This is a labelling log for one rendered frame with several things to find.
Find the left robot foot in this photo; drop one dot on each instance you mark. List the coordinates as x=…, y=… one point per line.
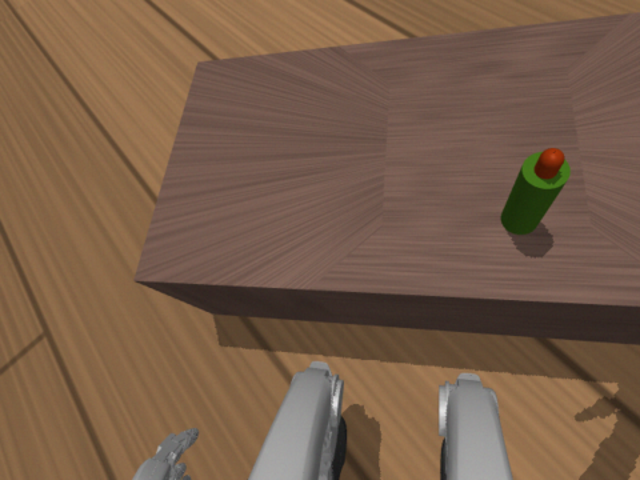
x=340, y=450

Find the left robot hand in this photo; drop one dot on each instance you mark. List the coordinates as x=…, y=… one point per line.
x=162, y=465

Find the bottle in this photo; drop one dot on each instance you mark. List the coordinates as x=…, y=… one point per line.
x=541, y=178

